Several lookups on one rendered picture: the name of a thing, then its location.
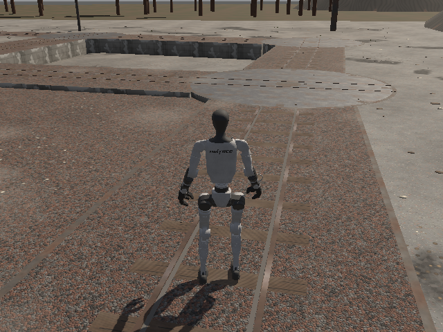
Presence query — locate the robot right hand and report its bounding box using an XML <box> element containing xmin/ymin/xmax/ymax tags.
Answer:
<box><xmin>246</xmin><ymin>186</ymin><xmax>262</xmax><ymax>199</ymax></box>

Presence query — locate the robot right thigh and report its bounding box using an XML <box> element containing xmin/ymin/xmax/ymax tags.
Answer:
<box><xmin>230</xmin><ymin>192</ymin><xmax>245</xmax><ymax>235</ymax></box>

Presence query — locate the robot right upper arm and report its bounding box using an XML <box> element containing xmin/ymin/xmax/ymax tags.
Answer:
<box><xmin>235</xmin><ymin>139</ymin><xmax>255</xmax><ymax>177</ymax></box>

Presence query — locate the robot left hand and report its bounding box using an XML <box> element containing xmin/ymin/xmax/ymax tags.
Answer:
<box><xmin>178</xmin><ymin>190</ymin><xmax>194</xmax><ymax>206</ymax></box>

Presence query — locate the robot left upper arm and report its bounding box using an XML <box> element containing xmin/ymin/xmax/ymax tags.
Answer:
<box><xmin>187</xmin><ymin>140</ymin><xmax>206</xmax><ymax>178</ymax></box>

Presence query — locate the robot right forearm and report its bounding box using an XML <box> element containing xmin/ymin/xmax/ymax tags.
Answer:
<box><xmin>248</xmin><ymin>166</ymin><xmax>260</xmax><ymax>189</ymax></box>

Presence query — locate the robot right foot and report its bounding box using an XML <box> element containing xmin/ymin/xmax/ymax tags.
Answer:
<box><xmin>230</xmin><ymin>261</ymin><xmax>240</xmax><ymax>280</ymax></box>

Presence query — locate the robot left forearm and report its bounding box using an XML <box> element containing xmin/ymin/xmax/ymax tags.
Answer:
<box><xmin>180</xmin><ymin>168</ymin><xmax>194</xmax><ymax>194</ymax></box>

